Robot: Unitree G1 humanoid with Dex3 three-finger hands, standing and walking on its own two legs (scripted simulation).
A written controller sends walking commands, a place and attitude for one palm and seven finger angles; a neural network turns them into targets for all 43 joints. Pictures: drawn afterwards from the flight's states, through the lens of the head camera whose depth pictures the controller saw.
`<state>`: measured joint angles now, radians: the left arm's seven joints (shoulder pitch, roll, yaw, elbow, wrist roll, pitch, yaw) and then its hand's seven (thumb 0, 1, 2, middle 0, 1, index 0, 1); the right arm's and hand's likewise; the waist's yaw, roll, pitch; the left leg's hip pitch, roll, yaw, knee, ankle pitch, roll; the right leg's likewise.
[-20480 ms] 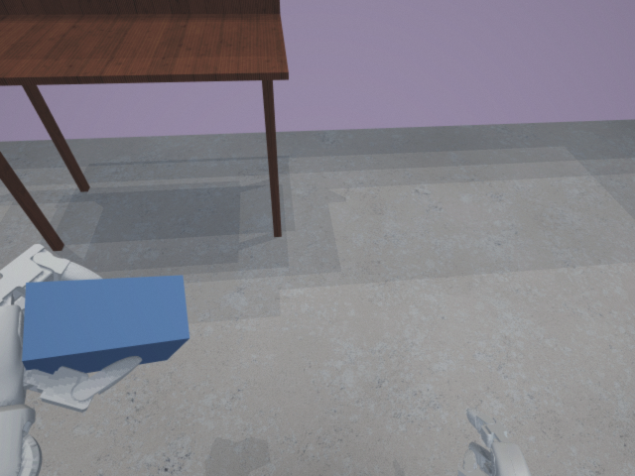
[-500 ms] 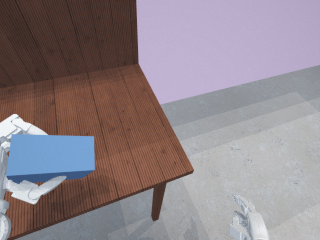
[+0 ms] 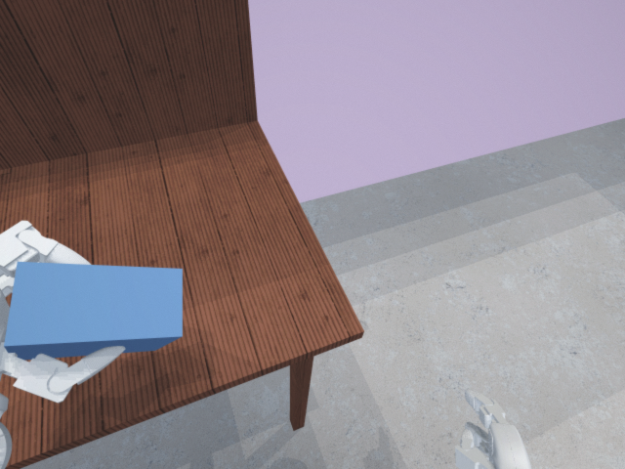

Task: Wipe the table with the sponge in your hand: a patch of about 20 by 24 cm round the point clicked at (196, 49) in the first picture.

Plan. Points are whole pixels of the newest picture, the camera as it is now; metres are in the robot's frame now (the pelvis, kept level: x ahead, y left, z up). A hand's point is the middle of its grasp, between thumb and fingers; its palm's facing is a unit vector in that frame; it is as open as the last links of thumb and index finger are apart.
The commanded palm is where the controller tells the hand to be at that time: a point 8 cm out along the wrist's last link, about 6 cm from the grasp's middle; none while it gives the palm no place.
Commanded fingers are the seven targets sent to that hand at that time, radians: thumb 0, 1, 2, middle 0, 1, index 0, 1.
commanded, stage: shuffle to correct the standing spot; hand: left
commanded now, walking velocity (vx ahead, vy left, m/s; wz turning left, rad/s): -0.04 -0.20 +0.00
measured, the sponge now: (123, 313) +0.23 +0.20 +0.14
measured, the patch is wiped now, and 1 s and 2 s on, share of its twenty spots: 0.00 0.00 0.00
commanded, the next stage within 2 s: come to a stop and stand still in 0.80 s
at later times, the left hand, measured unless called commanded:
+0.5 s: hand (60, 314) +0.22 +0.24 +0.16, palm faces +0.32 -0.86 -0.41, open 10.1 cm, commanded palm +0.16 +0.28 +0.18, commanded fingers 0.00 0.10 1.30 -1.20 -1.60 -1.20 -1.60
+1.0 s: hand (25, 291) +0.23 +0.27 +0.18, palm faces +0.36 -0.77 -0.53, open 10.1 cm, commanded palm +0.15 +0.28 +0.18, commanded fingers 0.00 0.10 1.30 -1.20 -1.60 -1.20 -1.60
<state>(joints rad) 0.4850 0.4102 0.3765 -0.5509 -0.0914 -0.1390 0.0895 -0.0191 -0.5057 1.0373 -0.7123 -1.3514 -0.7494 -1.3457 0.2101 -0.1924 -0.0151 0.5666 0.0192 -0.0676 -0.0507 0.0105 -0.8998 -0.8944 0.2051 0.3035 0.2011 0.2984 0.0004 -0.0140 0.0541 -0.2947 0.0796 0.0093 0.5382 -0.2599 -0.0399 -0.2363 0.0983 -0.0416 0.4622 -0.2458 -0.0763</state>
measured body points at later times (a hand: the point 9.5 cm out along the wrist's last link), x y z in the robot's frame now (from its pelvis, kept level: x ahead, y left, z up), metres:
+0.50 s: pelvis +0.00 +0.00 +0.00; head +0.04 +0.02 +0.45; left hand +0.19 +0.29 +0.18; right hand +0.18 -0.23 -0.08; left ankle +0.01 +0.14 -0.74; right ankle +0.00 -0.07 -0.74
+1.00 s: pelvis -0.01 +0.00 +0.00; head +0.03 +0.01 +0.45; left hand +0.20 +0.30 +0.21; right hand +0.16 -0.23 -0.08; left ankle +0.01 +0.14 -0.73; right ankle +0.00 -0.07 -0.74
